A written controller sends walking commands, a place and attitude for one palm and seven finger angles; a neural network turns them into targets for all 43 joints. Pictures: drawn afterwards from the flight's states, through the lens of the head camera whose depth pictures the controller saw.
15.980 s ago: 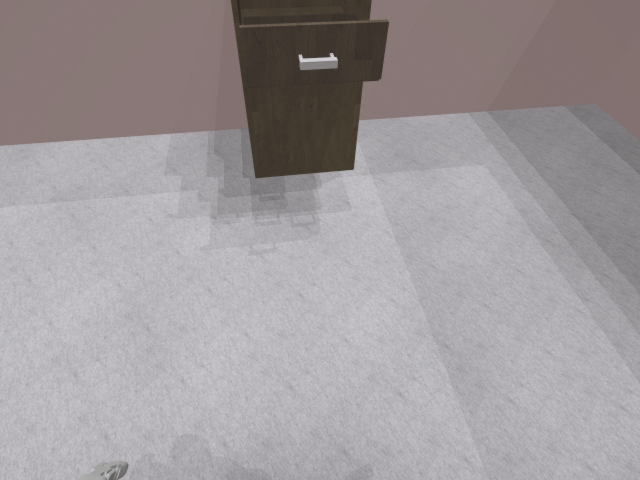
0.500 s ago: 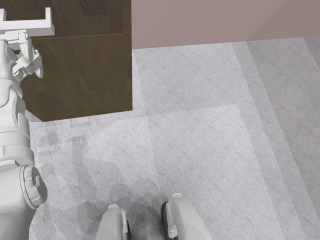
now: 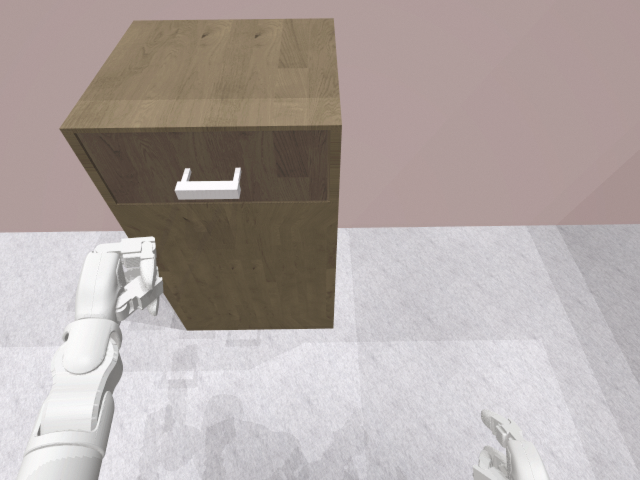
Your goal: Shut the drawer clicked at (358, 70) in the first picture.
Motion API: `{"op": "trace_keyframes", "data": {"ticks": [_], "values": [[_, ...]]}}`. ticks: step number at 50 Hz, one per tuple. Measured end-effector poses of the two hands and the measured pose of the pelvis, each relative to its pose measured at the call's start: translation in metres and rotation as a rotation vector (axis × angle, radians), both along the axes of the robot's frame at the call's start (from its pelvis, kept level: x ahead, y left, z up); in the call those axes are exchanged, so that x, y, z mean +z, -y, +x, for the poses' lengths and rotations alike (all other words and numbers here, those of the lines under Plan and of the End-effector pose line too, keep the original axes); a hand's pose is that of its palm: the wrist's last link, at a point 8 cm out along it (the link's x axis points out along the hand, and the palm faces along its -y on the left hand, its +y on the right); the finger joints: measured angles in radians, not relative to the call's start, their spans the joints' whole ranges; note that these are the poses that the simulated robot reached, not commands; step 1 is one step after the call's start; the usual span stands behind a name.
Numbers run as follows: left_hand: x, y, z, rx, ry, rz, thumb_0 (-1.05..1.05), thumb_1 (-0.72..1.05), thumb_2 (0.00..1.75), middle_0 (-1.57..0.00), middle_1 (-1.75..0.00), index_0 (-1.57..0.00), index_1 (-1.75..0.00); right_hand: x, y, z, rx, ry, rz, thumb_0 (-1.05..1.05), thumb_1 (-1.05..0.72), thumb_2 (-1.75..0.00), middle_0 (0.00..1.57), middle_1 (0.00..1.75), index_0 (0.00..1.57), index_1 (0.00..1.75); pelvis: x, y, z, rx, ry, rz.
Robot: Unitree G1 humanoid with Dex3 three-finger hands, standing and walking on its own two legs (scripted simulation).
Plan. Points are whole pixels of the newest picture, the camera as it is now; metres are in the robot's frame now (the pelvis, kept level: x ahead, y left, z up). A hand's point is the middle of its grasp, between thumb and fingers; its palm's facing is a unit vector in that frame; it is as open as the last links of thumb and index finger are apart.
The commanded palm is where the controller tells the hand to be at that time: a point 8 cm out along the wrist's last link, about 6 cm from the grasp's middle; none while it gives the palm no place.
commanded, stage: draw the hand back to the body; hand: left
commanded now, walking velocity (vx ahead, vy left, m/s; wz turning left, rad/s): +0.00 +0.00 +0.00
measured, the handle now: (210, 181) +0.63 +0.24 -0.04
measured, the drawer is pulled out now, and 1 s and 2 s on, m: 0.00 0.00 0.00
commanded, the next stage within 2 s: step back with the hand held close in 0.72 s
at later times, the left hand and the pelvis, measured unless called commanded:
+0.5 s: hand (45, 374) +0.18 +0.23 +0.17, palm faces +0.39 -0.84 -0.38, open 3.3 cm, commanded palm +0.12 +0.27 +0.19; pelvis -0.01 -0.02 +0.02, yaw +1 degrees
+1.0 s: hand (9, 396) +0.16 +0.23 +0.19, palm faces +0.40 -0.80 -0.45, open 3.2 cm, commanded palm +0.10 +0.27 +0.20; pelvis -0.03 -0.01 +0.03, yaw +0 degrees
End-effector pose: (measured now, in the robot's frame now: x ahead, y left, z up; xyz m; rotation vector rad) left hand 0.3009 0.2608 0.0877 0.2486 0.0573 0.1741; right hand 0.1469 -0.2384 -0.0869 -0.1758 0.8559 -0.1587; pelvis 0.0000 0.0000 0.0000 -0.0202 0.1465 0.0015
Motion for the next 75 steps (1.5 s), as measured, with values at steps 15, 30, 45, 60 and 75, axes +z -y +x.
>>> {"op": "trace_keyframes", "data": {"ticks": [15, 30, 45, 60, 75], "values": [[0.064, -0.007, -0.098, 0.167, 0.105, 0.091, 0.01, 0.89, 0.9, -1.4, -1.6, -1.4, -1.6, 0.033, -0.018, 0.031, 0.12, 0.166, 0.015, 0.01, -0.9, -0.9, 0.2, 0.3, 0.2, 0.3, 0.022, 0.011, -0.007, 0.011, 0.173, 0.014], [0.121, -0.001, -0.181, 0.2, 0.225, 0.271, 0.01, 0.89, 0.9, -1.41, -1.6, -1.41, -1.6, 0.031, -0.008, 0.017, 0.122, 0.204, 0.016, 0.02, -0.9, -0.9, 0.2, 0.3, 0.2, 0.3, 0.024, 0.017, -0.011, 0.009, 0.221, 0.01], [0.115, -0.002, -0.181, 0.198, 0.236, 0.257, 0.01, 0.89, 0.9, -1.41, -1.6, -1.41, -1.6, 0.034, -0.005, 0.005, 0.109, 0.211, 0.0, 0.02, -0.9, -0.9, 0.2, 0.3, 0.2, 0.3, 0.025, 0.017, -0.02, 0.006, 0.223, 0.006], [0.11, -0.025, -0.189, 0.111, 0.169, 0.341, 0.01, 0.89, 0.9, -1.41, -1.6, -1.41, -1.6, 0.031, 0.003, -0.029, -0.007, 0.075, -0.054, 0.02, -0.9, -0.9, 0.2, 0.3, 0.2, 0.3, 0.025, -0.006, -0.042, 0.003, 0.131, 0.015], [0.11, -0.024, -0.238, 0.139, 0.267, 0.351, 0.01, 0.89, 0.9, -1.41, -1.6, -1.41, -1.6, 0.032, -0.017, -0.056, 0.043, 0.159, -0.032, 0.01, -0.9, -0.9, 0.2, 0.3, 0.2, 0.3, 0.013, -0.005, -0.086, 0.005, 0.145, 0.01]]}}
